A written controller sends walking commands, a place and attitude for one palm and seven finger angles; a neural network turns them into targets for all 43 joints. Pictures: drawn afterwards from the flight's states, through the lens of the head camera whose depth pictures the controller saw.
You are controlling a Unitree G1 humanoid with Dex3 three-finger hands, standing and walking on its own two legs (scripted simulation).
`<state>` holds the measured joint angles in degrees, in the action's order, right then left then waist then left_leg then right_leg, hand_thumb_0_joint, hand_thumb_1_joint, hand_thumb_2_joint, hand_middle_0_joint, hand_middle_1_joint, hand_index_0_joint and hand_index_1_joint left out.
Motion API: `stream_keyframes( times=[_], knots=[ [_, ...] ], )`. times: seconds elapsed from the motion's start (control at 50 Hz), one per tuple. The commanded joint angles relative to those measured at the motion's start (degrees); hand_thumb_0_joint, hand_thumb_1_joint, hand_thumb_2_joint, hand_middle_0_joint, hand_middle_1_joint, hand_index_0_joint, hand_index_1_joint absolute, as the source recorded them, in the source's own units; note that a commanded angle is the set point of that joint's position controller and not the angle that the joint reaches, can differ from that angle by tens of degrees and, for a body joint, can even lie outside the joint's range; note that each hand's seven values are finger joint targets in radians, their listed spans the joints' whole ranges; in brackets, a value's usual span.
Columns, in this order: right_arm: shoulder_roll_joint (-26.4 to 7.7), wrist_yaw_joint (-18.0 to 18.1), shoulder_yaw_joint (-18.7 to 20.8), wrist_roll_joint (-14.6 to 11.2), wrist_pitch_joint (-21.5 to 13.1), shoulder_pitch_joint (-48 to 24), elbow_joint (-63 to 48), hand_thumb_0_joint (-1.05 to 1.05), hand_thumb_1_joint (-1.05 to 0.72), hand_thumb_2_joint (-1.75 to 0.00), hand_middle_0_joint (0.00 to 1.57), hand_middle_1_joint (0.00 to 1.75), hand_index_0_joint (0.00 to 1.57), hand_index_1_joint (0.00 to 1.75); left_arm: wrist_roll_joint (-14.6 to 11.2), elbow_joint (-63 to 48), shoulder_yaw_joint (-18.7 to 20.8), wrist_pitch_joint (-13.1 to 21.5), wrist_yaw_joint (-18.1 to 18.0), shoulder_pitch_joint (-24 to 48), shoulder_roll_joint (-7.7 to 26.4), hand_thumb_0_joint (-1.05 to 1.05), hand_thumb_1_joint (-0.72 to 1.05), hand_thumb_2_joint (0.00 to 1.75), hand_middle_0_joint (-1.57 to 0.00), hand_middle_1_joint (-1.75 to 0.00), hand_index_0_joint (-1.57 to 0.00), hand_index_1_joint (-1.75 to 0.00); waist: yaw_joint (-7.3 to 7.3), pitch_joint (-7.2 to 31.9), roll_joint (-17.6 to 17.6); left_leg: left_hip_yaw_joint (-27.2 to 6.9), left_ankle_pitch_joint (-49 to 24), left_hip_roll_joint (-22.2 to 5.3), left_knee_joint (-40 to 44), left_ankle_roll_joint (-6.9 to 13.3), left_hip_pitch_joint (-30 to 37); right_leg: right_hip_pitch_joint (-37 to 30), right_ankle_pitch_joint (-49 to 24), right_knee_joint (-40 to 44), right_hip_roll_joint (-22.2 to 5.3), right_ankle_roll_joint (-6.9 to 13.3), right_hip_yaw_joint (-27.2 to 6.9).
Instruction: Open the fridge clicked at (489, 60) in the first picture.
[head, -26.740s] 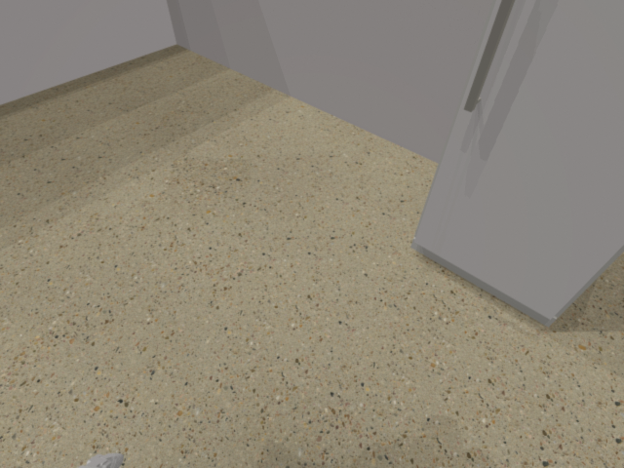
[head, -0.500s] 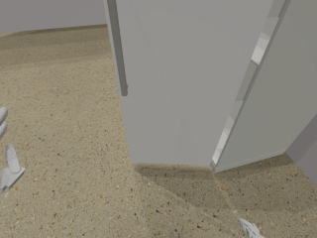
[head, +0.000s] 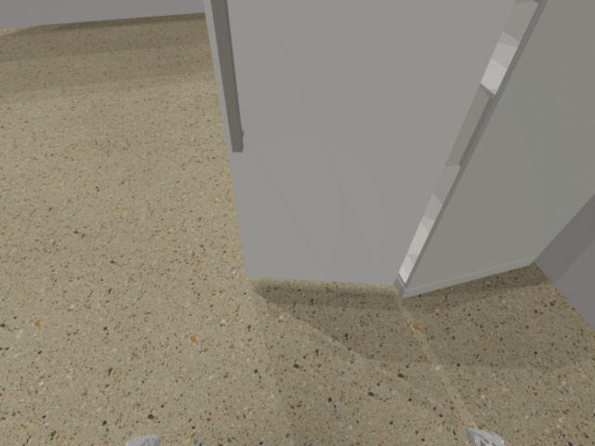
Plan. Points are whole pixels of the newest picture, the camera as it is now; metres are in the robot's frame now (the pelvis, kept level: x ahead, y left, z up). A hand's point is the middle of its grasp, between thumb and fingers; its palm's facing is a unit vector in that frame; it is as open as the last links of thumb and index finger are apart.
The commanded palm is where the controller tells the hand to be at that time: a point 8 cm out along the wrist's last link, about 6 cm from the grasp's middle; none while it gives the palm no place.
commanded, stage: let the arm hang, fingers relaxed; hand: left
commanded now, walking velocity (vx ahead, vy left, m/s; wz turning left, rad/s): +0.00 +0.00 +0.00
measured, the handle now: (227, 41) +0.74 +0.16 +0.19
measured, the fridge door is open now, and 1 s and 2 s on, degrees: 71 71 71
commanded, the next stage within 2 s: look to check the result in 0.82 s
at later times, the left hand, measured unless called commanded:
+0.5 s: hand out of the picture +0.03 +0.25 -0.15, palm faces +0.00 -0.95 -0.31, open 7.3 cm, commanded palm none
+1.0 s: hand out of the picture +0.10 +0.24 -0.15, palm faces -0.03 -0.96 -0.28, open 7.3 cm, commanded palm none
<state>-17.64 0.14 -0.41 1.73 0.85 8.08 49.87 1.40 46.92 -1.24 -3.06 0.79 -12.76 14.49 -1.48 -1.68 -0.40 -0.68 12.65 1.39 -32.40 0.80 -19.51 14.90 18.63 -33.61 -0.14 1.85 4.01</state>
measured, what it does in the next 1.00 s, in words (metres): stands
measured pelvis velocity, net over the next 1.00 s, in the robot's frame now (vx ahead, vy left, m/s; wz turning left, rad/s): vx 0.02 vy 0.01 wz -0.02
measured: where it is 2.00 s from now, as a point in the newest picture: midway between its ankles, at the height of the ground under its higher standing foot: outside the picture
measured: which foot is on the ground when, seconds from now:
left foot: down 0.00-1.00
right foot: down 0.00-1.00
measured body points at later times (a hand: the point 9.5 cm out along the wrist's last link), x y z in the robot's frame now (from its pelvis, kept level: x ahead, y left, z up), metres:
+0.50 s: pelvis +0.00 +0.01 +0.01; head +0.02 +0.01 +0.46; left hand +0.03 +0.30 -0.13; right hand +0.03 -0.24 -0.14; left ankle +0.05 +0.11 -0.73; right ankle -0.01 -0.10 -0.73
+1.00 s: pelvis +0.02 +0.01 +0.02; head +0.04 +0.01 +0.47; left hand +0.10 +0.29 -0.13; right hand +0.09 -0.28 -0.12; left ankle +0.05 +0.11 -0.73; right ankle -0.01 -0.10 -0.73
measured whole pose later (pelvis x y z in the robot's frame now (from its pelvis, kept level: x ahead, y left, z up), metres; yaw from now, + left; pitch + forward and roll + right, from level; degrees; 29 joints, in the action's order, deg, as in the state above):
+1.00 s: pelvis +0.02 +0.01 +0.02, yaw -1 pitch -1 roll +0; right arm -17.6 1.0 -0.3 1.1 -0.2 6.5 63.9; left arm 0.7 64.5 0.6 0.6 0.3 -7.1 17.0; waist -0.4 -2.3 -0.6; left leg 0.2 8.0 1.6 -19.0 1.4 -10.0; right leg 5.2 12.6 -18.8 0.0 0.8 2.9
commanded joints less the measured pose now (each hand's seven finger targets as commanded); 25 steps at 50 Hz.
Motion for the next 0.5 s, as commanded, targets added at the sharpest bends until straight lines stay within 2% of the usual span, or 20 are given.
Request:
stream_keyframes(
  times=[0.0, 0.02, 0.04, 0.08, 0.12, 0.16, 0.3, 0.36, 0.48],
  knots=[
    [-6.7, 0.7, 1.8, -0.1, -0.9, -0.5, 0.4, 0.00, -0.90, -0.90, 0.20, 0.30, 0.20, 0.30, -0.3, 1.6, 3.1, 3.4, -1.2, 3.0, 10.8, 0.00, 0.90, 0.90, -0.20, -0.30, -0.20, -0.30, 0.88, 3.3, 5.7, -7.0, -2.3, -5.9, 8.0, 1.6, 4.6, -0.3, 1.4, 13.4, -6.7, 2.4, -9.4],
    [-6.5, 0.9, 1.8, -0.2, -0.9, -0.4, 1.7, 0.00, -0.90, -0.90, 0.20, 0.30, 0.20, 0.30, -0.4, 3.8, 3.1, 3.4, -1.1, 2.0, 10.5, 0.00, 0.90, 0.90, -0.20, -0.30, -0.20, -0.30, 1.17, 3.0, 6.9, -7.1, -1.0, -6.0, 9.0, 1.6, 3.8, -1.6, 1.5, 13.8, -6.3, 2.2, -9.4],
    [-6.7, 1.1, 1.8, -0.3, -1.0, 0.2, 2.5, 0.00, -0.90, -0.90, 0.20, 0.30, 0.20, 0.30, -0.5, 5.5, 3.2, 3.6, -1.2, 1.1, 10.7, 0.00, 0.90, 0.90, -0.20, -0.30, -0.20, -0.30, 1.42, 2.9, 5.5, -7.1, -1.9, -6.1, 9.0, 1.6, 3.8, -2.8, 0.3, 14.6, -6.2, 2.1, -9.2],
    [-5.6, 1.5, 1.8, -0.4, -1.1, 1.9, 5.0, 0.00, -0.90, -0.90, 0.20, 0.30, 0.20, 0.30, -0.7, 8.8, 3.4, 3.7, -1.2, 0.0, 9.3, 0.00, 0.90, 0.90, -0.20, -0.30, -0.20, -0.30, 1.36, 4.0, 7.8, -6.9, -1.2, -6.3, 9.6, 1.6, 3.9, -4.7, -0.5, 15.2, -6.4, 2.4, -9.0],
    [-4.9, 1.7, 1.9, -0.4, -1.2, 3.1, 6.8, 0.00, -0.90, -0.90, 0.20, 0.30, 0.20, 0.30, -0.7, 11.3, 3.3, 3.8, -1.3, -1.1, 8.4, 0.00, 0.90, 0.90, -0.20, -0.30, -0.20, -0.30, 1.42, 3.9, 7.5, -6.6, -0.4, -6.3, 10.0, 1.5, 4.4, -5.0, -0.6, 16.0, -6.5, 2.5, -8.7],
    [-5.7, 1.9, 2.3, -0.6, -1.2, 4.5, 8.1, 0.00, -0.90, -0.90, 0.20, 0.30, 0.20, 0.30, -0.7, 12.9, 3.6, 4.0, -1.3, -1.0, 8.8, 0.00, 0.90, 0.90, -0.20, -0.30, -0.20, -0.30, 1.15, 2.8, 4.6, -6.7, -0.6, -6.6, 10.3, 1.6, 5.0, -4.6, -0.1, 16.9, -6.6, 2.7, -8.5],
    [-5.9, 2.0, 2.8, -0.5, -1.1, 5.6, 10.5, 0.00, -0.90, -0.90, 0.20, 0.30, 0.20, 0.30, -0.6, 16.1, 3.6, 3.6, -1.4, -1.6, 8.4, 0.00, 0.90, 0.90, -0.20, -0.30, -0.20, -0.30, 1.48, -1.1, 1.8, -8.0, 4.5, -7.2, 14.1, 2.3, 3.2, -3.7, 2.4, 16.8, -5.6, 2.2, -7.0],
    [-6.2, 1.9, 2.8, -0.5, -1.4, 5.2, 10.6, 0.00, -0.90, -0.90, 0.20, 0.30, 0.20, 0.30, -0.5, 16.2, 3.6, 3.8, -1.4, -1.2, 9.2, 0.00, 0.90, 0.90, -0.20, -0.30, -0.20, -0.30, 1.77, 0.8, 1.4, -7.9, 1.9, -7.4, 14.2, 2.4, 4.1, -5.4, -0.1, 16.2, -5.9, 2.0, -6.9],
    [-6.8, 1.5, 2.6, -0.5, -1.7, 2.9, 10.9, 0.00, -0.90, -0.90, 0.20, 0.30, 0.20, 0.30, -0.6, 15.7, 3.4, 4.1, -1.4, 1.3, 10.3, 0.00, 0.90, 0.90, -0.20, -0.30, -0.20, -0.30, 1.76, 0.1, -0.2, -7.7, -2.8, -7.6, 14.9, 2.2, 5.6, -5.4, -3.3, 16.4, -6.2, 1.4, -6.8]
  ],
)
